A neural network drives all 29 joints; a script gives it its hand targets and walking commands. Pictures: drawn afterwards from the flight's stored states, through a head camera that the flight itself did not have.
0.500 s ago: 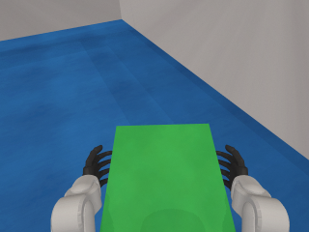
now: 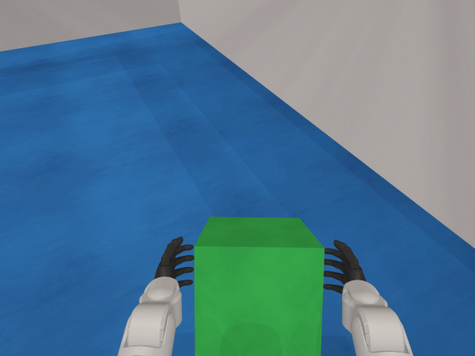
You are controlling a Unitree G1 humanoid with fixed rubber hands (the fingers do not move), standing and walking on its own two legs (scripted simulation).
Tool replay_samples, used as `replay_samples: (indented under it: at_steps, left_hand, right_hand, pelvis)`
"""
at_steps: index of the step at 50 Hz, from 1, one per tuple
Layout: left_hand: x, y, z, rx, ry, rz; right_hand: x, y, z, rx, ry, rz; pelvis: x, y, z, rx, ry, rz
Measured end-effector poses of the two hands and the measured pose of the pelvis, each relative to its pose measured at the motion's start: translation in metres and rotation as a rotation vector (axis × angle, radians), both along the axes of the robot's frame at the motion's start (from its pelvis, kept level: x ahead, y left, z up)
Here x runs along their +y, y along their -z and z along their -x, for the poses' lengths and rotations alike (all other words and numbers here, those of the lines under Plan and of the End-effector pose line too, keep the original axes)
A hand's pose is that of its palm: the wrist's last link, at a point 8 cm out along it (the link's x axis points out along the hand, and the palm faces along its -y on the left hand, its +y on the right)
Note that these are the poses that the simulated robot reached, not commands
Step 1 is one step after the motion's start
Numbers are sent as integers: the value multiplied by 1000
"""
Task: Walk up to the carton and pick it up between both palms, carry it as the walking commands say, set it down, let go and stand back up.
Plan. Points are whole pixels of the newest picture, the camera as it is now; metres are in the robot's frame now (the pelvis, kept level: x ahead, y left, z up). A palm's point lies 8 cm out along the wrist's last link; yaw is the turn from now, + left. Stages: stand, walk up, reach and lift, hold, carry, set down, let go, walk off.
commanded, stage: set down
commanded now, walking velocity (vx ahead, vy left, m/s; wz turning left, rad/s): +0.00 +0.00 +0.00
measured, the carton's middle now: (255, 281) +0.32 -0.04 -0.13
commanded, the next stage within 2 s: none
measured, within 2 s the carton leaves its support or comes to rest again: neither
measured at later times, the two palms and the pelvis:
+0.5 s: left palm (170, 262) +0.32 +0.12 -0.02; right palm (334, 267) +0.28 -0.18 -0.02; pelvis -0.01 +0.00 -0.02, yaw +1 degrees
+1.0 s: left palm (183, 270) +0.35 +0.11 -0.11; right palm (325, 276) +0.31 -0.19 -0.11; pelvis -0.03 -0.01 -0.07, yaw +1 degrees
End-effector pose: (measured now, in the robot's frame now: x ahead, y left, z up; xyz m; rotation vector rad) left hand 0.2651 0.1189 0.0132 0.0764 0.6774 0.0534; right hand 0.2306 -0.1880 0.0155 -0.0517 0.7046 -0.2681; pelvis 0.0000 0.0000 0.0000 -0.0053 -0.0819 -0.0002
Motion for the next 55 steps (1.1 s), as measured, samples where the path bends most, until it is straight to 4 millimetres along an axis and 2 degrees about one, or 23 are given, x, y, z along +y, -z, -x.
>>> replay_samples:
  at_steps: [10, 17, 27, 36, 55]
  left_hand:
    - [2, -11, -30, -2, -38, -14]
    - [5, -5, -46, 13, -21, -8]
    - [3, 41, -56, 48, -19, -8]
    - [-3, 82, -66, 50, -20, 5]
    - [-7, 144, -94, 32, -33, 20]
  right_hand:
    - [5, -9, -36, -4, 14, -30]
    - [5, 3, -48, 9, 13, -47]
    - [4, 47, -54, 43, 22, -55]
    - [-2, 84, -61, 39, 51, -62]
    - [-6, 144, -88, 11, 73, -84]
  pelvis:
    - [-2, 6, 12, -22, -11, 8]
    - [-1, 8, 9, 21, -17, 1]
    - [0, 18, 9, 156, -12, -2]
    - [-3, 31, 16, 302, -11, -2]
    - [-12, 79, 33, 549, -15, 2]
